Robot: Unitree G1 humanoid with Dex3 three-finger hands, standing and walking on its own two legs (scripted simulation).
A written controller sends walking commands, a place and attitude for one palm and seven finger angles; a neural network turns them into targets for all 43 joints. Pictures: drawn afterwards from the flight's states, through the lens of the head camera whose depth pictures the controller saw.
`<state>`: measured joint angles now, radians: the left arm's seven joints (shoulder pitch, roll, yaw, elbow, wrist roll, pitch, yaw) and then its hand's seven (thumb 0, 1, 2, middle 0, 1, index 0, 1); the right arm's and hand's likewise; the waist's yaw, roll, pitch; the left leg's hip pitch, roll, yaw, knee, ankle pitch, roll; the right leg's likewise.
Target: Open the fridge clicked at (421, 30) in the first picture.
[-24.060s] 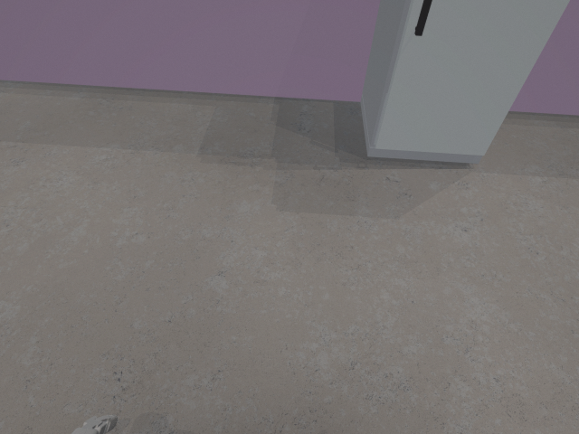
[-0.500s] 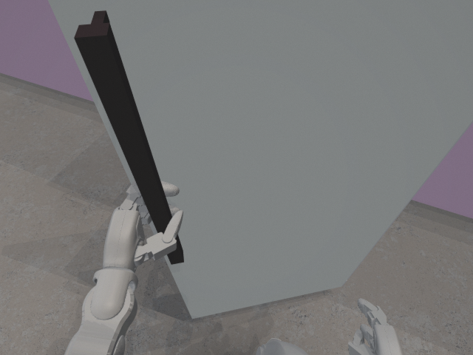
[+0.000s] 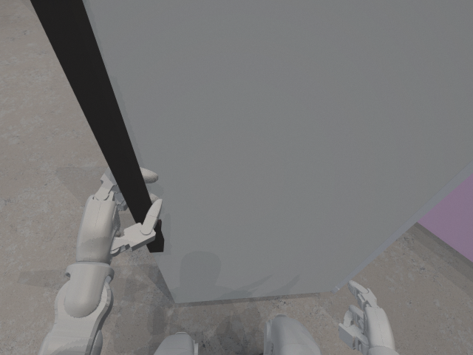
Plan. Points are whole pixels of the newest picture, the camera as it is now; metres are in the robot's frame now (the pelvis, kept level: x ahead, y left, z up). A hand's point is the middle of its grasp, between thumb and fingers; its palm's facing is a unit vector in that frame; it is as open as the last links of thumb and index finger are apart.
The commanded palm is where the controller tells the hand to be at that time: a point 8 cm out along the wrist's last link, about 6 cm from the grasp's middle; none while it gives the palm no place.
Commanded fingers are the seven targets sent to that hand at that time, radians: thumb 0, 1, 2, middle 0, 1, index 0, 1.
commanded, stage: walk backward, drawing the door open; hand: left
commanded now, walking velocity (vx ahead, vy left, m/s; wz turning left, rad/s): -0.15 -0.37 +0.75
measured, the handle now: (131, 164) +0.32 +0.16 +0.17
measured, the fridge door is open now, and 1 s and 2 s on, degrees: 53 85 78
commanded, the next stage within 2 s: stop walking and hold the door back in 0.60 s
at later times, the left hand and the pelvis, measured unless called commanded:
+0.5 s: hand (183, 347) +0.12 +0.07 +0.11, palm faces +0.54 -0.80 -0.28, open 6.7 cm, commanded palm +0.07 +0.10 +0.11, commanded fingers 0.00 0.90 0.90 -0.45 -1.40 -0.45 -1.40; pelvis -0.05 -0.21 +0.01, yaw +22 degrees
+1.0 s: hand out of the picture +0.03 -0.01 +0.11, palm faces +0.79 -0.57 -0.24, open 6.0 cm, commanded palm +0.01 +0.04 +0.10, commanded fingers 0.00 0.90 0.90 -0.45 -1.40 -0.45 -1.40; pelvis -0.09 -0.38 +0.02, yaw +38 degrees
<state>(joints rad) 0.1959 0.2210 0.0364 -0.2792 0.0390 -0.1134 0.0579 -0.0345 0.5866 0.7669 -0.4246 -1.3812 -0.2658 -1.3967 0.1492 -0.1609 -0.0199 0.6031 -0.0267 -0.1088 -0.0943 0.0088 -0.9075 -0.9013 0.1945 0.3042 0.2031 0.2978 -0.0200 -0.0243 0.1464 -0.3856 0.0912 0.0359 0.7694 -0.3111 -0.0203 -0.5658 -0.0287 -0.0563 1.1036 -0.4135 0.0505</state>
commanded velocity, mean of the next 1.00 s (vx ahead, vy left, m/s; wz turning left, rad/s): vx -0.06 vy -0.11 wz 0.46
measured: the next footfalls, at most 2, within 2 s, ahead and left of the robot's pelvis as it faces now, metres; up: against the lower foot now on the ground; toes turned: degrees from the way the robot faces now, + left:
right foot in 0.18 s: +0.07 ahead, -0.25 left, +0.00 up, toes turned +7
left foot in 0.40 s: +0.00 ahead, -0.04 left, +0.00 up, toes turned +28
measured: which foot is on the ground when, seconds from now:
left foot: down 0.00-0.16, up 0.18-0.38, down 0.40-0.66, up 0.68-0.96, down 0.98-1.00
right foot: up 0.00-0.16, down 0.18-0.38, up 0.40-0.64, down 0.66-1.00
